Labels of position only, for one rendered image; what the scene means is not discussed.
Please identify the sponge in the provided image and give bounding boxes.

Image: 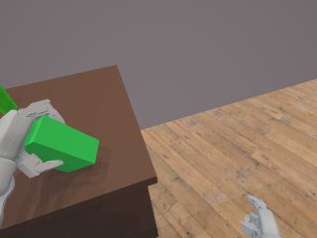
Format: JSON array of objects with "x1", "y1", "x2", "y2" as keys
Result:
[{"x1": 24, "y1": 115, "x2": 99, "y2": 173}]

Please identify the robot right hand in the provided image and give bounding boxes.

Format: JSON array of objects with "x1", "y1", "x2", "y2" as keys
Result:
[{"x1": 241, "y1": 194, "x2": 280, "y2": 238}]

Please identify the robot left hand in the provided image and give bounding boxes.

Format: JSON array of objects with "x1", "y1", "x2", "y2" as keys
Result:
[{"x1": 0, "y1": 99, "x2": 66, "y2": 179}]

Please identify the table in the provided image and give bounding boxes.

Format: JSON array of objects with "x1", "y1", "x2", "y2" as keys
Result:
[{"x1": 0, "y1": 64, "x2": 159, "y2": 238}]

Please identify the robot left forearm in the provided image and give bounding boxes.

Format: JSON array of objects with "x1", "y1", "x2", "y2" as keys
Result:
[{"x1": 0, "y1": 158, "x2": 18, "y2": 228}]

